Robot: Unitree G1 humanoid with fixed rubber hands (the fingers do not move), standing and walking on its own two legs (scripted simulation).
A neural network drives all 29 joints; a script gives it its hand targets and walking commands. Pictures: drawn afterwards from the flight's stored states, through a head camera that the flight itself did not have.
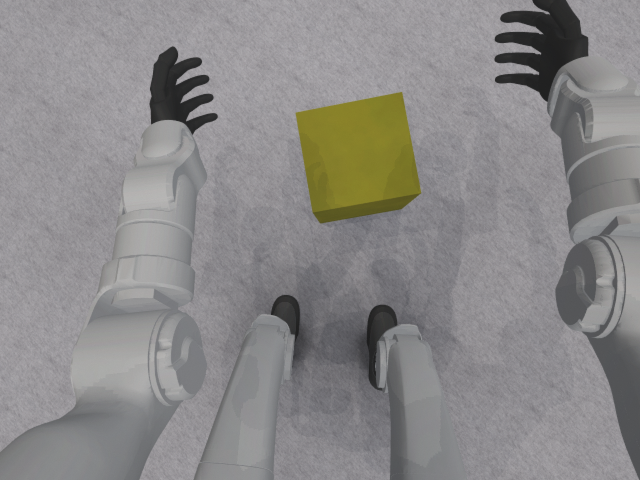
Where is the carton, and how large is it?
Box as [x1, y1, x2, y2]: [296, 92, 420, 223]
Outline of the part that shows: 401,92 296,112 312,211 320,223 399,209 420,193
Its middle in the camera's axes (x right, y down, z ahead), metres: +0.08 -0.16 +0.86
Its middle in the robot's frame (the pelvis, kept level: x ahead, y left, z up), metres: +0.55 -0.01 -0.54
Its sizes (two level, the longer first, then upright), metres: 0.210 0.200 0.250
